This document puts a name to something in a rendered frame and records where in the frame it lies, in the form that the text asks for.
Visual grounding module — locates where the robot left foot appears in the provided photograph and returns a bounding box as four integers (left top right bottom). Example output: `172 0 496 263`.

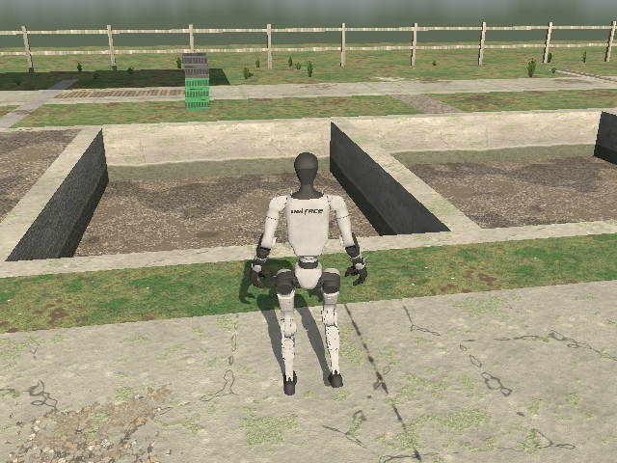
283 370 297 395

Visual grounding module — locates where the robot left upper arm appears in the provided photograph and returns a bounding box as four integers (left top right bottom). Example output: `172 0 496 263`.
260 195 287 249

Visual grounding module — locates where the robot right upper arm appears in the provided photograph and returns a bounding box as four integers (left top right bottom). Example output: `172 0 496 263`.
327 194 355 248

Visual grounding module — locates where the left robot forearm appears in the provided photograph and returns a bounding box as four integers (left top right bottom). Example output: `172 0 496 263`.
252 234 271 272

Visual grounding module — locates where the right robot hand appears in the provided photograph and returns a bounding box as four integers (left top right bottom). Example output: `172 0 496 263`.
345 266 367 286

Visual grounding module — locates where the left robot hand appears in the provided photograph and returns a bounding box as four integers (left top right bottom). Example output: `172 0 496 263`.
250 268 272 288

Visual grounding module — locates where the robot right thigh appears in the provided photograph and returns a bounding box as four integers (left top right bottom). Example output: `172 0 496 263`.
321 268 340 326

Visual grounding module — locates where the right robot forearm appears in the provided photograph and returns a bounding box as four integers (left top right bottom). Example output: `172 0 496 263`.
345 232 365 270

